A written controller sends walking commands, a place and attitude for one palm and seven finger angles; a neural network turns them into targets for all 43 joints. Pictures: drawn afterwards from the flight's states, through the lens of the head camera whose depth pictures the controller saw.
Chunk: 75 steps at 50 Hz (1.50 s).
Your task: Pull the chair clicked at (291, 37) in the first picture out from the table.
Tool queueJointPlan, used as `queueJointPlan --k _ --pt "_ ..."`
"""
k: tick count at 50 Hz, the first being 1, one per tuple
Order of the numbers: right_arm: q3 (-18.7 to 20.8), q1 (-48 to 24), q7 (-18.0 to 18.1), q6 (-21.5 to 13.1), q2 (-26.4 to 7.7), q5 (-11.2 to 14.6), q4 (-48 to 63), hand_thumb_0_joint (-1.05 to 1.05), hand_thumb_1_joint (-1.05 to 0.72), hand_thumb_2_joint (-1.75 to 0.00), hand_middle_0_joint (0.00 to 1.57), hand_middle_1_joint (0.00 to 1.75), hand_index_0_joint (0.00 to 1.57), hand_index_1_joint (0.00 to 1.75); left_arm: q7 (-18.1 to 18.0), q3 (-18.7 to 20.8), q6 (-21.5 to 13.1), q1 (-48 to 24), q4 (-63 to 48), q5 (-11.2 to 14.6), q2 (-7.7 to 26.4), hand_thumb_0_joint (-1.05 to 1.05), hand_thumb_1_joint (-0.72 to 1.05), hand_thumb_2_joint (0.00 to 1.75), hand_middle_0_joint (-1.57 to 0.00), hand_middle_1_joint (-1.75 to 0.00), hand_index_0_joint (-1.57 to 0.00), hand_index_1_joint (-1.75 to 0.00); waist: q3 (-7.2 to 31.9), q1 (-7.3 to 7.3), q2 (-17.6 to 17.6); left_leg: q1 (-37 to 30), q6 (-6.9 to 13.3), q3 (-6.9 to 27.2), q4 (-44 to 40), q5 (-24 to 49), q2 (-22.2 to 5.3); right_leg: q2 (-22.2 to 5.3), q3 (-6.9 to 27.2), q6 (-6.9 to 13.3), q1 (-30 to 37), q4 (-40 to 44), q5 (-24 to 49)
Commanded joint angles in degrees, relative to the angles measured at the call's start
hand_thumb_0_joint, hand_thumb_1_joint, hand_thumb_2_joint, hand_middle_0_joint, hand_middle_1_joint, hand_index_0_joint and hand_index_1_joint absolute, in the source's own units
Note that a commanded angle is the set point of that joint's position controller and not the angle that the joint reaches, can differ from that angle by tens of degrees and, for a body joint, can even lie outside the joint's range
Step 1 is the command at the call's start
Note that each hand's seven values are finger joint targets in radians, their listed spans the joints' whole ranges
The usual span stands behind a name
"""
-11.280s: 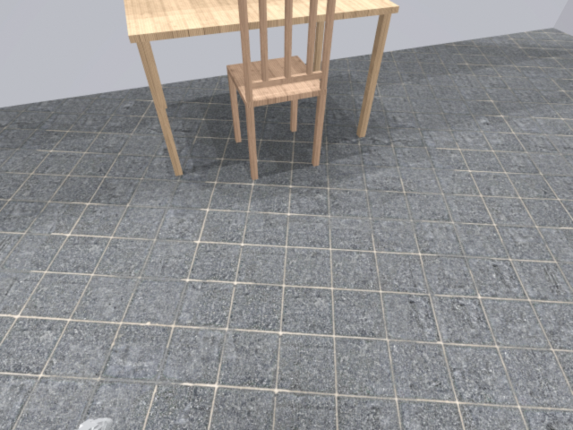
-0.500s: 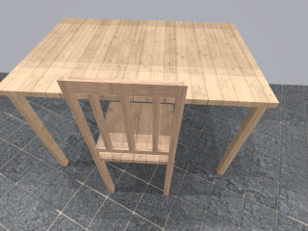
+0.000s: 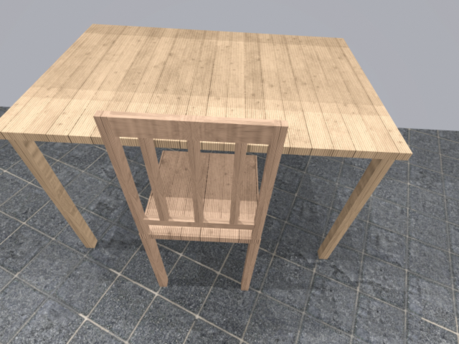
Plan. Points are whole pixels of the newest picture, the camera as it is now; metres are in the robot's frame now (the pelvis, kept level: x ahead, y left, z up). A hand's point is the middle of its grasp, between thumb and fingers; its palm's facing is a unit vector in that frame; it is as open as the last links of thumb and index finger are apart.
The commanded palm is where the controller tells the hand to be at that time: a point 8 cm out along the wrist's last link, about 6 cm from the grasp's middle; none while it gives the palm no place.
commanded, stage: look again from close up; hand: left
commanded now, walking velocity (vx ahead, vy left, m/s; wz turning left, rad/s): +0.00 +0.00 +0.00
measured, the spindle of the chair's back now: (196, 185) +0.49 +0.11 -0.07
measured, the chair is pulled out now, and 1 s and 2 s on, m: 0.00 0.00 0.00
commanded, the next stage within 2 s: none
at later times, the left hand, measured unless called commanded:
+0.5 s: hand out of the picture -0.03 +0.17 -0.18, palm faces +0.02 -0.99 -0.17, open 7.4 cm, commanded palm none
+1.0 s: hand out of the picture -0.01 +0.17 -0.18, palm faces +0.02 -0.99 -0.16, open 7.4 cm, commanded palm none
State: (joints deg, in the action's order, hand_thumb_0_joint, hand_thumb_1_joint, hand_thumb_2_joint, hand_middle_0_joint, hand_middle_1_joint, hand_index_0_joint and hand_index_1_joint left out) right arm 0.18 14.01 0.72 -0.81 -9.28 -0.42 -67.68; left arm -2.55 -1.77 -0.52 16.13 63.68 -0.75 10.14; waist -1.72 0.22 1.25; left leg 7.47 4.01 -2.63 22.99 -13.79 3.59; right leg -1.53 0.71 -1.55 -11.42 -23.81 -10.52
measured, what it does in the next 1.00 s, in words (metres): stands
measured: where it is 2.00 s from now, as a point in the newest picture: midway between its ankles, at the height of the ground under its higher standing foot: outside the picture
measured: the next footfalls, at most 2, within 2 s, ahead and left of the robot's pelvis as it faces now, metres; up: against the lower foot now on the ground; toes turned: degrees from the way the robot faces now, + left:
none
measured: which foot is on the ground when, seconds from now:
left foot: down 0.00-1.00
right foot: down 0.00-1.00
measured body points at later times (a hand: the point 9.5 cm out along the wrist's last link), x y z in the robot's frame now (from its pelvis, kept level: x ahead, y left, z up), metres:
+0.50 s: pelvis +0.00 +0.02 +0.00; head +0.00 +0.03 +0.45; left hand -0.02 +0.23 -0.17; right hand -0.01 -0.20 -0.16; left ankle -0.01 +0.07 -0.74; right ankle +0.03 -0.14 -0.74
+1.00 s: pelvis +0.01 +0.01 +0.00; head +0.01 +0.02 +0.45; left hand -0.01 +0.22 -0.16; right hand -0.02 -0.19 -0.16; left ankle -0.01 +0.07 -0.74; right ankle +0.03 -0.14 -0.74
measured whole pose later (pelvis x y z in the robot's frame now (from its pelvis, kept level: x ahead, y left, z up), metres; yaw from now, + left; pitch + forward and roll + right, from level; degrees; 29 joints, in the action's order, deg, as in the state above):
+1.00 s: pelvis +0.01 +0.01 +0.00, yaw -1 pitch -2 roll +0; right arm 0.4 17.8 1.8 -1.3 -6.4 -0.1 -67.1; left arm -3.0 -0.7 -0.8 19.7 64.3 -0.9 6.5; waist -1.3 0.1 0.5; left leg 6.3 5.2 -3.6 22.0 -14.3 4.6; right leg -2.5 1.9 -2.7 -11.1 -24.1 -11.4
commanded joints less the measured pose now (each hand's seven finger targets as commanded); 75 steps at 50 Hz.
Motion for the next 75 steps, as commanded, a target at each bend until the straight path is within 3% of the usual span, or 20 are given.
queueJointPlan --k 1,5,22,25,41,59,62,70,75 --pt "0.9 2.2 0.6 -1.1 -6.1 0.3 2.0 0.0 -0.9 -0.9 0.2 0.3 0.2 0.3 -0.3 1.4 -0.7 3.7 -1.5 0.0 5.1 0.0 0.9 0.9 -0.2 -0.3 -0.2 -0.3 -3.1 -0.24 -1.5 4.1 -1.6 8.4 -7.2 1.7 -9.1 -4.4 3.6 2.3 -0.7 2.8 2.2" --pt "1.0 2.9 0.7 -1.3 -5.6 0.3 2.0 0.0 -0.9 -0.9 0.2 0.3 0.2 0.3 -0.4 1.4 -0.8 4.8 -1.1 0.0 4.1 0.0 0.9 0.9 -0.2 -0.3 -0.2 -0.3 -2.4 -0.14 -1.3 2.8 -1.5 8.3 -6.6 4.6 -9.0 -4.5 3.5 2.2 -0.8 2.1 4.2" --pt "1.1 5.4 1.1 -1.1 -3.9 0.4 2.0 0.0 -0.9 -0.9 0.2 0.3 0.2 0.3 -0.5 1.7 -0.6 7.8 -0.5 -0.2 2.1 0.0 0.9 0.9 -0.2 -0.3 -0.2 -0.3 -4.6 -0.21 -1.9 3.8 -1.4 8.8 -8.5 0.9 -9.1 -4.2 2.9 2.2 -1.6 2.0 3.2" --pt "1.1 6.0 1.2 -1.3 -3.7 0.4 2.0 0.0 -0.9 -0.9 0.2 0.3 0.2 0.3 -0.5 1.8 -0.7 8.1 -0.3 -0.2 1.7 0.0 0.9 0.9 -0.2 -0.3 -0.2 -0.3 -3.7 -0.1 -1.4 2.8 -1.5 8.7 -8.0 3.5 -9.0 -4.3 2.9 2.2 -1.1 1.7 4.7" --pt "0.9 7.2 1.3 -1.2 -2.8 0.5 1.7 0.0 -0.9 -0.9 0.2 0.3 0.2 0.3 -0.5 1.9 -0.6 8.7 -0.1 -0.1 1.2 0.0 0.9 0.9 -0.2 -0.3 -0.2 -0.3 -5.1 -0.33 -1.0 3.1 -1.5 8.0 -7.9 3.7 -9.0 -4.1 3.1 2.3 -1.6 2.1 4.3" --pt "0.6 8.2 1.7 -1.5 -2.3 0.4 1.4 0.0 -0.9 -0.9 0.2 0.3 0.2 0.3 -0.6 2.1 -0.8 8.9 0.2 0.0 0.5 0.0 0.9 0.9 -0.2 -0.3 -0.2 -0.3 -3.5 -0.04 -1.1 0.8 -1.6 7.2 -6.8 8.7 -8.9 -4.2 3.5 2.6 -1.2 1.9 6.5" --pt "0.6 8.0 1.6 -1.3 -2.2 0.5 1.4 0.0 -0.9 -0.9 0.2 0.3 0.2 0.3 -0.5 2.1 -0.7 8.8 0.3 -0.1 0.5 0.0 0.9 0.9 -0.2 -0.3 -0.2 -0.3 -5.1 -0.14 -0.9 2.0 -1.6 7.3 -7.3 5.8 -8.8 -4.0 3.8 2.6 -2.0 2.4 5.0" --pt "0.5 8.4 1.7 -1.5 -2.1 0.5 1.3 0.0 -0.9 -0.9 0.2 0.3 0.2 0.3 -0.6 2.1 -1.0 9.2 0.4 0.0 0.4 0.0 0.9 0.9 -0.2 -0.3 -0.2 -0.3 -3.2 -0.03 -0.3 0.2 -1.5 7.1 -6.5 9.1 -8.8 -4.1 4.1 2.8 -1.0 2.3 7.2" --pt "0.4 8.3 1.6 -1.4 -1.9 0.5 1.2 0.0 -0.9 -0.9 0.2 0.3 0.2 0.3 -0.5 2.1 -1.0 9.1 0.3 0.0 0.5 0.0 0.9 0.9 -0.2 -0.3 -0.2 -0.3 -4.6 -0.12 -0.9 1.4 -1.6 7.0 -7.0 6.3 -8.8 -4.1 4.0 2.8 -1.6 2.9 5.2"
